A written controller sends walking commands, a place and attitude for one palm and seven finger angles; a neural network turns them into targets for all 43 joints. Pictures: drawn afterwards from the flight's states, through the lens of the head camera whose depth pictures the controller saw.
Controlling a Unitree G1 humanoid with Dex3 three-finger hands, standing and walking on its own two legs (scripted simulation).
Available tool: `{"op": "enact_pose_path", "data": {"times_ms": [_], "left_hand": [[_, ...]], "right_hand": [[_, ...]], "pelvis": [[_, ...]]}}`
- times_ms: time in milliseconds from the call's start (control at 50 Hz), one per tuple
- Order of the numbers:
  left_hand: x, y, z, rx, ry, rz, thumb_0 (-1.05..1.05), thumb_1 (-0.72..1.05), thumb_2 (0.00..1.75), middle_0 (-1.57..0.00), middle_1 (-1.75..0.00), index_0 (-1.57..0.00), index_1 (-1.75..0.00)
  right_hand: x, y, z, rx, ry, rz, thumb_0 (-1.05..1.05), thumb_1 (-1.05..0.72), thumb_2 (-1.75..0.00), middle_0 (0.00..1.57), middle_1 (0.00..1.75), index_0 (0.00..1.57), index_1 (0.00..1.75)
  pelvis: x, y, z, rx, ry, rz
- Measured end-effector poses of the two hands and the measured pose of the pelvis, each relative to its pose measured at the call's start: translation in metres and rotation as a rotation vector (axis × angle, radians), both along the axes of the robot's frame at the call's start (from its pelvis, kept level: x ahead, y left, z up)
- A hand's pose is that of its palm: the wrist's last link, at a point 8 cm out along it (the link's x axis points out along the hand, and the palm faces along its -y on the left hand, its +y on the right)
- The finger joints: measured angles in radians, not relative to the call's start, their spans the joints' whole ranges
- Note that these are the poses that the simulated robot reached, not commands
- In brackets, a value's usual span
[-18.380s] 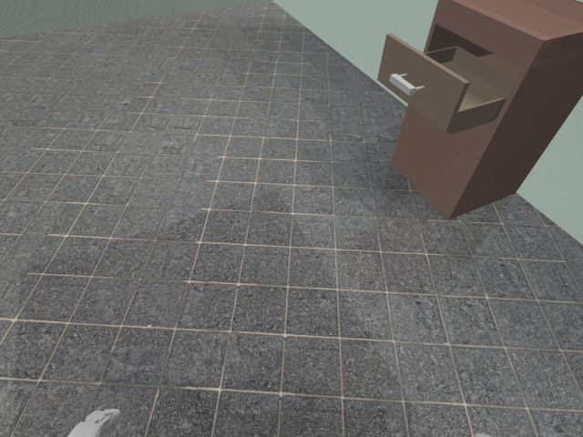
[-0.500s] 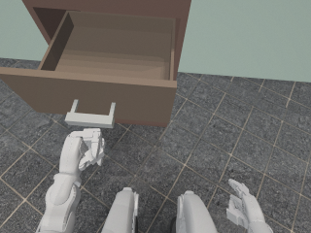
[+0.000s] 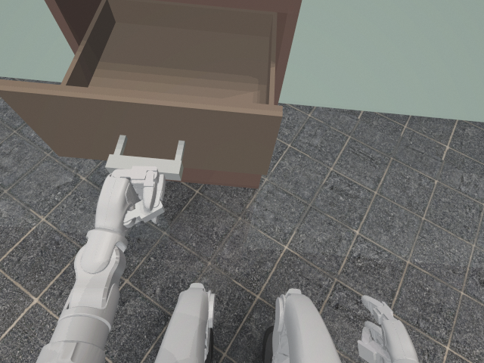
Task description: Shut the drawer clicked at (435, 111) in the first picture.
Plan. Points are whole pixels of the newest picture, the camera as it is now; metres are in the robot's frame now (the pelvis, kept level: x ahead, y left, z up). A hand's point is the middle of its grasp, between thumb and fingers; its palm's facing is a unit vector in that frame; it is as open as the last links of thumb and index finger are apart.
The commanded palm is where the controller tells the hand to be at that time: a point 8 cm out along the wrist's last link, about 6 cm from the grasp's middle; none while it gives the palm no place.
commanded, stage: push the drawer shut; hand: left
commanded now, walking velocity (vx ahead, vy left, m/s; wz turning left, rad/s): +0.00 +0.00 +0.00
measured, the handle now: (148, 155) +0.43 +0.18 +0.02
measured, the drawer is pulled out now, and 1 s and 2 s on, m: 0.23 0.09 0.00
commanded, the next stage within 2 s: none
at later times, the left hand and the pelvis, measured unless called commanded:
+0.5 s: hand (170, 160) +0.43 +0.14 +0.02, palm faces -0.06 -1.00 -0.06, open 2.9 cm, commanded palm +0.43 +0.18 +0.03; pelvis -0.02 +0.01 +0.00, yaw +0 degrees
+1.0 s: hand (176, 129) +0.49 +0.14 +0.02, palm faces -0.05 -1.00 -0.05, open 3.0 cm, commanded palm +0.49 +0.18 +0.03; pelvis +0.00 +0.01 +0.00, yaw -2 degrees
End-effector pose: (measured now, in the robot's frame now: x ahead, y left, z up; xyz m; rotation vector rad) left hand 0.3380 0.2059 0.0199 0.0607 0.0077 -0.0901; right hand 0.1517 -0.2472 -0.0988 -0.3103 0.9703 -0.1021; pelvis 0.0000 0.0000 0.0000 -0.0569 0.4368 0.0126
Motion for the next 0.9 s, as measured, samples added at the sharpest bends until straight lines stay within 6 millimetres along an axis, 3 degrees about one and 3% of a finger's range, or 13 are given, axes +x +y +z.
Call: {"op": "enact_pose_path", "data": {"times_ms": [280, 600, 900], "left_hand": [[0.035, -0.005, 0.003, 0.002, -0.004, 0.012, -0.05, 0.72, 0.94, -1.4, -1.6, -1.4, -1.6], [0.09, -0.008, 0.003, 0.001, -0.016, 0.033, -0.04, 0.72, 0.92, -1.4, -1.6, -1.4, -1.6], [0.127, -0.008, 0.005, -0.005, -0.01, 0.04, -0.03, 0.71, 0.9, -1.4, -1.6, -1.4, -1.6]], "right_hand": [[-0.034, 0.008, 0.0, -0.012, 0.035, -0.024, 0.01, -0.91, -0.9, 0.2, 0.3, 0.2, 0.3], [-0.081, -0.002, -0.008, -0.032, 0.17, -0.091, 0.01, -0.91, -0.9, 0.2, 0.3, 0.2, 0.3], [-0.098, -0.005, -0.012, -0.017, 0.267, -0.129, 0.01, -0.91, -0.9, 0.2, 0.3, 0.2, 0.3]], "pelvis": [[-0.015, 0.009, -0.001, -0.006, -0.004, 0.003], [-0.014, 0.011, -0.003, -0.006, 0.03, -0.012], [-0.005, 0.008, -0.003, -0.004, 0.064, -0.024]]}}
